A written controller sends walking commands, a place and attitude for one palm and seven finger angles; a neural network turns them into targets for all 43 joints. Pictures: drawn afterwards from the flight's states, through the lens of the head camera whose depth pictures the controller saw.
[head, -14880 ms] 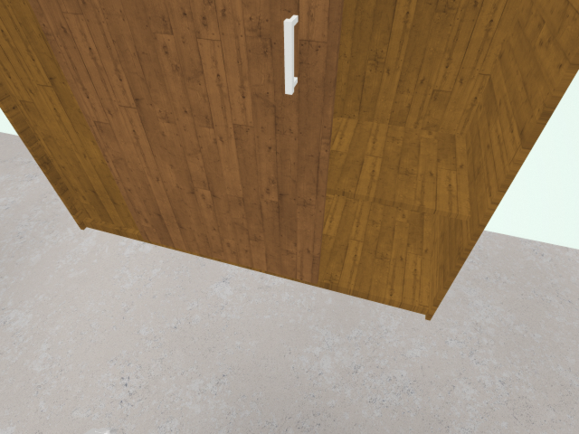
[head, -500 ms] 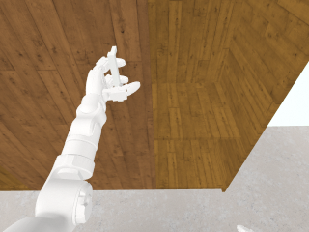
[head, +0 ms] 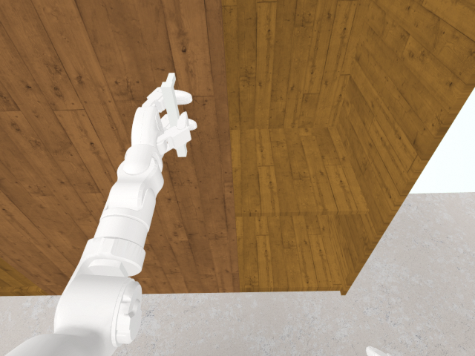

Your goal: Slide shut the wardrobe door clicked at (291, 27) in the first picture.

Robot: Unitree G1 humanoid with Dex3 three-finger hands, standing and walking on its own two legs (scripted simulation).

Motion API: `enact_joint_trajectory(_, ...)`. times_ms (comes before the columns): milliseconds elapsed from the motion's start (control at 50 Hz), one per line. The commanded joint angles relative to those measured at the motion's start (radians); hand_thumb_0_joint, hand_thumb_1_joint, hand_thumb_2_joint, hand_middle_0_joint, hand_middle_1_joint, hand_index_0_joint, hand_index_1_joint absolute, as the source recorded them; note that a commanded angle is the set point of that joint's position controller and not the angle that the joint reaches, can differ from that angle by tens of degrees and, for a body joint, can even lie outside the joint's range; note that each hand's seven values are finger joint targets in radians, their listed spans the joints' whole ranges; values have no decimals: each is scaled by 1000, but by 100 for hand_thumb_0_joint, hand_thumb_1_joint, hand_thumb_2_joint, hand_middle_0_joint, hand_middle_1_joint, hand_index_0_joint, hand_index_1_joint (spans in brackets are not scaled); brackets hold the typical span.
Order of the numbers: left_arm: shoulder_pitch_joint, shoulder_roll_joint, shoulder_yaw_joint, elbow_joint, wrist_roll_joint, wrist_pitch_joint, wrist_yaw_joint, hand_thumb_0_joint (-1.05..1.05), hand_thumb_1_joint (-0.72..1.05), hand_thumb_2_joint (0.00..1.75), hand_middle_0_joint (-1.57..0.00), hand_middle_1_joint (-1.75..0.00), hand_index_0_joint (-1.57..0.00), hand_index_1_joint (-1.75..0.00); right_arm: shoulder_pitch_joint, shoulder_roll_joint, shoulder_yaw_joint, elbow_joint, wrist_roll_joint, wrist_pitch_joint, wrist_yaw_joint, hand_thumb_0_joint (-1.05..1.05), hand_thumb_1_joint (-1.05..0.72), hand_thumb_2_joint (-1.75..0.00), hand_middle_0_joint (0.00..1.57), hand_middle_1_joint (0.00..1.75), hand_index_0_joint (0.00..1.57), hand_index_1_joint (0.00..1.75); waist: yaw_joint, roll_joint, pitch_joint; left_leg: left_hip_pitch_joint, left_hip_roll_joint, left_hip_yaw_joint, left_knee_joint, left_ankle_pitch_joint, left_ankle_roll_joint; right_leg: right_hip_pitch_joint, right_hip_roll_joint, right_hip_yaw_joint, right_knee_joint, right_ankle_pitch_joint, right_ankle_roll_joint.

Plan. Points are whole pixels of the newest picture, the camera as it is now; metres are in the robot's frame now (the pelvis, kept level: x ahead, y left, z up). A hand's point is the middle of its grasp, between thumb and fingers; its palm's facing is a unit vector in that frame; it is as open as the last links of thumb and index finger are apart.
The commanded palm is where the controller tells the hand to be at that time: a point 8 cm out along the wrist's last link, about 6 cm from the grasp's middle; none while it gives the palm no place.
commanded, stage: grip the handle and tug to test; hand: left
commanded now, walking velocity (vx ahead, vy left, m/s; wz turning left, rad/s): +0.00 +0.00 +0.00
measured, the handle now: (176, 117) +0.49 +0.12 +0.17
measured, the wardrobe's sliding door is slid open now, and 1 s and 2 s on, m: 0.43 0.43 0.40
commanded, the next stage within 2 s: tug the door sideways, standing still in 0.48 s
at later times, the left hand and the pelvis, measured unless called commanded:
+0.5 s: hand (185, 132) +0.43 +0.09 +0.18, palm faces +0.00 -1.00 +0.02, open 5.6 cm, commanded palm +0.38 +0.15 +0.18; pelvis +0.02 +0.00 +0.00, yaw -2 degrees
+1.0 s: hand (187, 131) +0.43 +0.09 +0.18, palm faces +0.08 -1.00 -0.03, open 5.4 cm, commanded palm +0.41 +0.10 +0.18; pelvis +0.03 +0.00 +0.00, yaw +4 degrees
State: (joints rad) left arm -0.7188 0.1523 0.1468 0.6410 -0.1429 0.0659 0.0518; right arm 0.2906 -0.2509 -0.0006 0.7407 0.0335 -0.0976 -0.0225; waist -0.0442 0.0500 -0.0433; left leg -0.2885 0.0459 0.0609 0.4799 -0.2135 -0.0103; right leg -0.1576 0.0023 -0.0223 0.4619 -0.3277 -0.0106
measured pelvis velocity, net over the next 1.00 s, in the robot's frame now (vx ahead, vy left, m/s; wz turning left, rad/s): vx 0.03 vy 0.00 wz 0.06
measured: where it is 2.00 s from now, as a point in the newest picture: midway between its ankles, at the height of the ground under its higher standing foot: outside the picture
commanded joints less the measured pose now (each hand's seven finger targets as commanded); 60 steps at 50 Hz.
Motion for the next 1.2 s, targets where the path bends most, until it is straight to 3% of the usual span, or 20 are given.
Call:
enact_joint_trajectory(0,-482,150,22,-207,-1,-69,-8,0,90,90,-45,-140,-45,-140,-46,-116,-39,-121,6,-34,-10,0,-90,-90,20,30,20,30,-1,-111,-246,228,-42,-19,-5,236,57,-65,27,0,-63,435,3)
enact_joint_trajectory(40,-497,167,41,-200,-5,-67,-9,0,90,90,-45,-140,-45,-140,-44,-116,-38,-117,6,-34,-13,0,-90,-90,20,30,20,30,-1,-109,-253,225,-43,-21,-4,227,57,-66,26,2,-60,430,2)
enact_joint_trajectory(80,-496,143,20,-209,-5,-65,-12,0,90,90,-45,-140,-45,-140,-46,-113,-38,-124,6,-33,-14,0,-90,-90,20,30,20,30,-3,-98,-266,237,-44,-22,-5,238,57,-66,25,1,-57,435,2)
enact_joint_trajectory(180,-421,139,26,-258,-9,-61,-17,0,90,90,-45,-140,-45,-140,-57,-111,-40,-142,6,-34,-7,0,-90,-90,20,30,20,30,14,-102,-303,247,-46,-16,-1,279,57,-29,24,0,-50,494,3)
enact_joint_trajectory(200,-376,172,55,-251,-6,-58,-17,0,90,90,-45,-140,-45,-140,-55,-116,-41,-143,3,-31,-6,0,-90,-90,20,30,20,30,30,-127,-304,234,-45,-16,-1,291,57,-4,25,-2,-49,511,1)
enact_joint_trajectory(240,-335,128,26,-309,-12,-57,-26,0,90,90,-45,-140,-45,-140,-70,-108,-40,-164,5,-33,-1,0,-90,-90,20,30,20,30,37,-100,-312,247,-48,-12,-2,319,56,11,24,-5,-40,555,0)
enact_joint_trajectory(280,-292,132,32,-359,-16,-52,-29,0,90,90,-45,-140,-45,-140,-78,-108,-41,-175,6,-34,3,0,-90,-90,20,30,20,30,44,-99,-326,262,-45,-10,-3,348,55,26,24,-7,-37,583,0)
enact_joint_trajectory(340,-226,119,21,-423,-18,-36,-32,0,90,90,-45,-140,-45,-140,-96,-105,-39,-193,7,-32,6,0,-90,-90,20,30,20,30,52,-88,-305,259,-45,-3,-6,366,55,42,22,-8,-39,616,2)
enact_joint_trajectory(400,-108,165,69,-467,-21,-8,-32,0,90,90,-45,-140,-45,-140,-109,-110,-39,-205,4,-23,6,0,-90,-90,20,30,20,30,73,-124,-306,252,-42,4,-7,402,54,83,19,-11,-37,685,6)
enact_joint_trajectory(420,-86,140,49,-518,-25,0,-35,0,90,90,-45,-140,-45,-140,-120,-105,-36,-219,4,-20,6,0,-90,-90,20,30,20,30,71,-110,-314,257,-44,6,-10,413,55,96,16,-12,-33,705,7)
enact_joint_trajectory(520,31,137,48,-654,-31,56,-34,0,90,90,-45,-140,-45,-140,-152,-98,-29,-245,3,-2,7,0,-90,-90,20,30,20,30,82,-92,-313,275,-42,9,-5,492,52,131,7,-16,-23,805,11)
enact_joint_trajectory(560,49,137,50,-690,-35,80,-30,0,90,90,-45,-140,-45,-140,-159,-99,-30,-250,1,5,3,0,-90,-90,20,30,20,30,79,-114,-316,284,-40,9,-2,509,52,133,7,-18,-23,828,15)
enact_joint_trajectory(600,-96,86,-26,-692,-26,99,-18,0,90,90,-45,-140,-45,-140,-158,-98,-30,-228,0,13,-2,0,-90,-90,20,30,20,30,47,-111,-280,292,-41,9,6,504,52,94,10,-18,-31,801,13)
enact_joint_trajectory(620,-163,43,-72,-688,-20,108,-8,0,90,90,-45,-140,-45,-140,-155,-94,-31,-218,0,13,-3,0,-90,-90,20,30,20,30,28,-71,-273,310,-39,2,10,509,52,58,14,-19,-31,761,10)
enact_joint_trajectory(680,-297,34,-87,-625,1,132,29,0,90,90,-45,-140,-45,-140,-127,-97,-36,-177,-7,27,-11,0,-90,-90,20,30,20,30,-4,-63,-271,343,-40,-13,32,531,53,-10,20,-20,-23,722,5)
enact_joint_trajectory(780,-366,-52,-174,-589,16,118,43,0,90,90,-45,-140,-45,-140,-123,-87,-39,-168,-12,40,-9,0,-90,-90,20,30,20,30,-18,-69,-334,378,-44,-38,49,547,55,-30,18,-24,2,699,0)
enact_joint_trajectory(900,-451,-126,-253,-506,13,62,34,0,90,90,-45,-140,-45,-140,-123,-81,-35,-154,-11,38,1,0,-90,-90,20,30,20,30,-36,-104,-319,362,-44,-57,60,484,57,-63,20,-25,1,638,-2)
enact_joint_trajectory(940,-497,-152,-271,-500,10,45,32,0,90,90,-45,-140,-45,-140,-121,-78,-33,-155,-12,32,7,0,-90,-90,20,30,20,30,-38,-63,-328,371,-47,-64,65,476,54,-82,20,-26,7,621,-5)
enact_joint_trajectory(1100,-645,-226,-348,-409,10,-37,38,0,90,90,-45,-140,-45,-140,-91,-81,-41,-130,-8,-4,34,0,-90,-90,20,30,20,30,-66,-63,-353,393,-37,-103,84,421,45,-168,32,-34,22,507,-10)
enact_joint_trajectory(1180,-702,-224,-344,-346,9,-72,41,0,90,90,-45,-140,-45,-140,-68,-88,-45,-114,-7,-28,44,0,-90,-90,20,30,20,30,-72,-61,-365,389,-38,-114,83,360,39,-203,38,-38,27,447,-12)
